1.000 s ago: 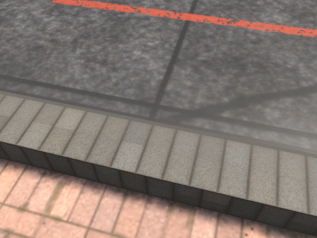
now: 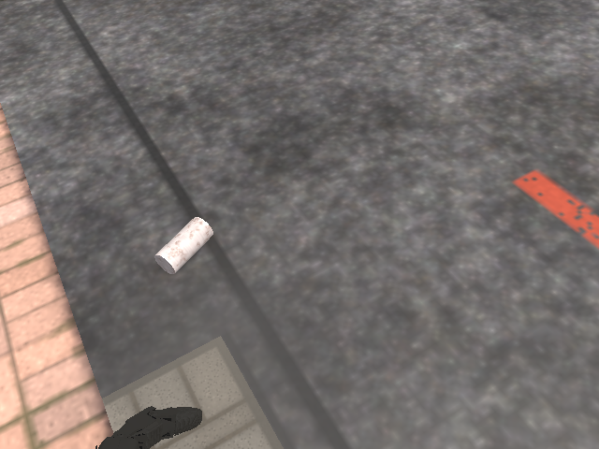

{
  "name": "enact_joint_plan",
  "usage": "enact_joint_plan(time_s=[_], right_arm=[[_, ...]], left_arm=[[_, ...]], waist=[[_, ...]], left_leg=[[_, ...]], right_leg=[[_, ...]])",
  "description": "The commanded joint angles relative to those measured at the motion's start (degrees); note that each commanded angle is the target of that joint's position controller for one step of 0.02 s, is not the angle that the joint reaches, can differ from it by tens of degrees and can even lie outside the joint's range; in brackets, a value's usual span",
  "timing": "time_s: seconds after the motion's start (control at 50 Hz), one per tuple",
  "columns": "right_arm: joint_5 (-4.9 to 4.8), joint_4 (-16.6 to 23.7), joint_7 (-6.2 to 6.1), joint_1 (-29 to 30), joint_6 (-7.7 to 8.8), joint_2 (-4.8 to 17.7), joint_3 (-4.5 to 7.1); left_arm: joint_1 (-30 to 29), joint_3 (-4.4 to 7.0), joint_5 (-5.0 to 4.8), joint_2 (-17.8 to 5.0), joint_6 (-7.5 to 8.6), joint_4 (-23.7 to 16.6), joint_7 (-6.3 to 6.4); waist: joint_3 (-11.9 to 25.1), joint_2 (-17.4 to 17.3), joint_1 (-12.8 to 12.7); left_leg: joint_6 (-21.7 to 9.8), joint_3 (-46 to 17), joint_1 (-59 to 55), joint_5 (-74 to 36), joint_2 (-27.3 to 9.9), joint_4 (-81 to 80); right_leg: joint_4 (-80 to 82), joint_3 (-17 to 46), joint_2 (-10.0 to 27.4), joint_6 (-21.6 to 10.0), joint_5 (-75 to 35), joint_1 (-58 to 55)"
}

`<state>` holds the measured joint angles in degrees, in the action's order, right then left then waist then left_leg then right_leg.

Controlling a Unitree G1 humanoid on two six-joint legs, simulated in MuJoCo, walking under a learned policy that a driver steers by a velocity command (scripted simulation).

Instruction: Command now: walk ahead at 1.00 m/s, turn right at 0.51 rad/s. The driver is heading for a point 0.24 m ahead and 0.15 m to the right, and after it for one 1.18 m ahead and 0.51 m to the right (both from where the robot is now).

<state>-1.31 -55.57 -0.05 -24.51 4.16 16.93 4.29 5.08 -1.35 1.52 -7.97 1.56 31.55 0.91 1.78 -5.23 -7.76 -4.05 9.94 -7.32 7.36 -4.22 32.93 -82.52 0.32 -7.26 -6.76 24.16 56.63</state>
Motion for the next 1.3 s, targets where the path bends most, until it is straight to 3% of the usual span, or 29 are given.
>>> enact_joint_plan(time_s=[0.02,0.04,0.06,0.1,0.16,0.18,0.22,0.26,0.3,0.32,0.34,0.36,0.38,0.4,0.44,0.48,0.54,0.74,0.78,0.8,0.82,0.84,0.88,0.92,1.06,1.1,1.12,1.22,1.3], right_arm=[[1.81,20.10,3.29,29.73,3.65,0.32,-0.81],[6.07,24.76,5.06,11.51,3.12,-7.84,-3.28],[6.64,23.55,5.19,7.76,2.73,-5.51,-3.49],[7.31,28.31,1.96,18.70,1.32,-6.54,-5.04],[6.01,28.95,-1.73,20.19,-1.20,-0.62,-4.94],[2.10,34.73,-2.01,28.12,2.40,0.12,-4.33],[1.62,35.41,-2.68,30.84,4.68,-1.03,-4.32],[-0.14,32.43,-3.36,23.73,3.79,1.66,-1.96],[-3.38,25.98,-3.02,7.67,2.32,3.88,0.24],[-3.22,22.18,-3.05,1.08,1.45,0.99,-0.22],[0.12,20.65,-2.58,-2.76,0.89,-2.22,-0.92],[2.56,20.51,-2.10,-2.10,2.00,0.44,-0.82],[6.10,22.34,-1.52,6.35,3.03,-1.47,-1.46],[5.52,23.66,-1.67,11.60,3.09,-1.14,-0.44],[1.94,24.37,-2.11,17.46,1.91,-1.17,-0.73],[1.05,21.88,-2.27,19.65,1.58,1.07,-0.45],[2.31,17.89,-2.93,16.87,0.30,5.45,0.59],[-0.11,13.48,-3.57,9.26,-2.92,10.10,1.58],[-0.08,14.07,-3.11,10.46,-2.12,10.13,1.45],[3.07,16.33,-2.04,8.25,-0.65,5.68,-0.30],[3.23,17.61,-0.33,7.59,0.54,5.74,-1.54],[1.58,17.02,0.84,10.24,0.41,9.60,-0.61],[0.95,17.36,-0.02,13.22,-1.77,6.48,-1.35],[1.17,16.86,-0.94,10.69,-4.03,4.68,-1.64],[3.18,15.90,-0.32,7.47,-3.53,1.06,-1.90],[5.18,19.82,-0.87,12.71,-3.61,6.45,-1.37],[5.12,20.67,-0.89,16.16,-3.63,6.28,-1.24],[2.21,20.04,-1.10,18.87,-3.04,1.37,-2.38],[2.26,19.33,-0.43,12.22,-2.08,0.87,-2.07]], left_arm=[[30.13,8.36,0.34,-21.91,-2.72,11.63,-0.55],[16.39,6.47,-2.87,-17.64,-2.83,8.88,0.66],[14.27,5.34,-2.92,-13.07,-2.06,8.92,0.67],[15.68,4.86,-1.41,-11.91,0.18,13.32,0.36],[13.46,4.49,-2.52,-12.04,2.83,13.80,-1.55],[14.43,3.42,-5.15,-7.61,4.60,12.23,-1.63],[12.67,4.44,-6.30,-8.54,3.27,12.60,1.71],[14.48,7.36,-4.96,-16.38,1.21,12.02,4.38],[8.28,8.80,-3.38,-17.06,0.19,8.05,4.26],[6.57,7.59,-1.77,-11.82,-0.19,6.01,3.06],[6.09,5.75,-1.66,-6.57,-0.39,3.62,2.31],[9.80,4.27,0.11,-1.88,0.16,0.41,1.57],[21.53,4.31,-2.64,-1.97,0.19,1.48,0.39],[20.78,5.10,-3.92,-7.57,-0.70,2.06,0.71],[13.17,6.56,-2.08,-12.37,-1.99,1.26,1.28],[10.65,6.21,-1.58,-12.03,-2.09,-0.74,0.56],[4.68,5.12,-2.24,-10.36,-1.00,-2.49,-0.10],[-4.01,5.40,-2.33,-12.18,0.46,-3.74,-4.12],[8.01,7.33,-2.26,-16.43,1.18,-1.00,-3.17],[10.92,8.38,-1.37,-22.39,0.58,-1.47,-1.59],[11.03,7.68,-0.40,-21.52,0.30,-2.47,-0.84],[11.04,6.85,-0.58,-17.18,-0.58,-2.39,-0.20],[3.52,5.77,-2.30,-13.70,-1.13,-2.71,-0.07],[-1.78,6.20,-1.74,-15.27,-2.04,-2.77,-0.28],[1.48,4.92,-0.89,-9.76,-1.91,1.04,-0.46],[7.49,4.48,-0.54,-7.51,-1.60,1.67,-0.35],[5.82,5.31,-1.30,-10.63,-1.86,1.33,0.12],[7.41,5.14,-0.59,-7.80,-2.66,5.12,0.62],[6.54,5.98,-0.96,-12.22,-2.17,5.66,0.51]], waist=[[8.02,35.04,-10.54],[10.98,36.32,7.91],[4.08,22.94,9.70],[-8.30,13.43,9.77],[-9.33,-0.10,12.09],[-7.06,3.58,9.78],[-2.66,2.04,10.12],[10.28,9.65,13.19],[14.06,3.00,20.66],[12.45,-2.64,21.73],[9.62,1.03,22.19],[5.69,-7.78,16.43],[6.12,-9.48,7.04],[5.43,-8.04,6.75],[0.96,4.55,5.76],[-2.07,7.75,3.64],[2.35,2.91,6.18],[4.02,1.01,9.69],[9.12,2.17,2.73],[15.64,14.24,3.50],[27.31,20.04,3.10],[27.50,11.08,1.03],[14.76,4.17,5.04],[6.74,7.63,9.93],[7.47,11.99,10.73],[3.40,-9.19,5.95],[1.75,-10.90,6.58],[0.91,-3.49,5.23],[2.54,6.43,9.44]], left_leg=[[-1.49,-7.69,42.71,11.85,17.65,79.23],[-1.37,-19.46,49.26,13.33,14.33,80.59],[-0.09,-17.12,52.47,13.20,13.82,84.39],[0.68,-14.55,63.76,25.01,11.77,87.87],[1.44,-11.60,53.16,23.09,6.27,56.74],[2.30,-9.47,44.39,22.04,7.21,43.58],[5.83,-8.89,29.43,6.98,9.85,14.24],[8.92,-11.37,11.13,-14.51,15.46,-3.04],[10.70,-14.37,-6.26,-36.32,12.15,-15.01],[9.33,-18.99,-15.80,-39.50,5.23,-14.76],[8.44,-23.16,-15.16,-32.02,-2.31,-8.77],[5.38,-27.75,-11.60,-62.02,-6.67,-3.37],[-6.94,-37.65,-10.57,-66.93,-17.62,-2.70],[-13.84,-42.20,-7.73,-47.69,-21.50,-6.62],[-12.62,-35.56,9.23,-29.23,-15.59,-15.19],[-9.22,-25.88,19.53,-31.43,-11.51,-15.33],[-7.36,-14.43,21.19,-34.34,-5.08,-15.46],[-1.94,-7.86,6.87,-48.61,-7.02,-2.43],[1.88,-5.00,16.59,-44.58,-3.95,14.37],[4.75,-3.23,36.12,6.08,2.14,33.22],[8.06,-12.62,51.05,35.92,7.50,49.17],[7.82,-17.82,50.85,31.26,3.06,49.75],[8.37,-15.12,50.93,25.62,0.06,39.75],[9.18,-11.19,39.20,23.32,0.85,27.27],[5.57,-8.12,15.10,-4.25,4.14,0.03],[-5.39,-28.78,22.67,-9.67,-14.42,-12.80],[-8.89,-32.75,27.35,1.16,-15.11,-16.06],[-2.55,-20.04,26.76,-2.71,-5.62,-9.30],[0.59,-15.90,23.32,0.52,-0.39,-6.09]], right_leg=[[42.09,28.43,-2.38,-9.40,-11.61,-47.11],[57.24,51.92,2.59,-9.97,3.08,-47.13],[61.89,57.20,5.65,-11.48,12.22,-40.88],[57.89,48.65,3.24,-10.11,-5.86,-32.70],[58.08,26.68,0.40,-3.43,-36.92,-23.44],[61.89,28.90,-1.33,-2.28,-41.19,-19.46],[59.30,25.66,-4.04,-1.72,-44.65,-21.30],[51.90,27.25,-4.82,3.62,-55.98,-31.82],[31.25,20.43,-11.75,12.50,-30.58,-33.93],[20.56,16.06,-14.83,13.48,8.96,-25.25],[8.88,15.79,-10.15,9.80,15.03,-21.62],[-1.83,13.18,-9.10,8.50,22.89,-16.30],[-8.45,13.70,-5.08,8.84,21.49,-8.22],[-12.99,9.60,0.53,9.67,15.81,-2.16],[-13.56,6.67,4.92,10.17,5.71,-7.01],[-2.12,7.24,8.87,10.46,0.03,-10.34],[16.80,2.30,9.29,10.62,-15.11,-15.76],[47.43,-4.66,4.61,4.44,-13.87,-25.66],[59.39,-0.24,5.08,-1.21,-28.18,-46.38],[51.78,17.69,21.28,-9.65,-63.96,-66.41],[50.93,36.30,35.16,-24.15,-74.85,-79.38],[52.37,31.30,30.87,-19.97,-66.58,-75.44],[54.78,21.16,23.52,-11.84,-50.61,-60.22],[58.42,14.32,18.16,-8.40,-43.61,-40.24],[52.27,7.83,11.58,0.73,-11.92,-29.16],[38.54,2.72,4.57,8.91,6.67,-28.58],[35.17,3.08,6.99,9.58,6.53,-30.30],[47.96,1.84,8.57,9.88,-7.60,-41.28],[50.17,4.26,9.74,6.91,-18.10,-42.82]])
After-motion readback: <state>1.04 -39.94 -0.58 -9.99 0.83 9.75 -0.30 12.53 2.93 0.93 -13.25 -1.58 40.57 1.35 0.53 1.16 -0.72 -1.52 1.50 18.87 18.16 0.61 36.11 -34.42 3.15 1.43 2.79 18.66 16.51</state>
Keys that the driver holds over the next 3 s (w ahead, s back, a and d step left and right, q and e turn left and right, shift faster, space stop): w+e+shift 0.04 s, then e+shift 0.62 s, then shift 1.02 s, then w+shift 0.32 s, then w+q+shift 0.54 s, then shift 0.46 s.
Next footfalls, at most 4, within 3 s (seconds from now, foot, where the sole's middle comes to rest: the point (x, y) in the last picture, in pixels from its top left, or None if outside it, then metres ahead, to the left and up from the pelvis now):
0.34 left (390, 407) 0.55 -0.01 -0.61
0.78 right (515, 393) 0.61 -0.25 -0.61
1.06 left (435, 303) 0.81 -0.10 -0.61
2.02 right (567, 369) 0.67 -0.36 -0.61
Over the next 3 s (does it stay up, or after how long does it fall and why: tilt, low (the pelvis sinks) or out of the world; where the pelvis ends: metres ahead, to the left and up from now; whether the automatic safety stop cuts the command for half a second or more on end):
stays up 1.22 -0.63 0.14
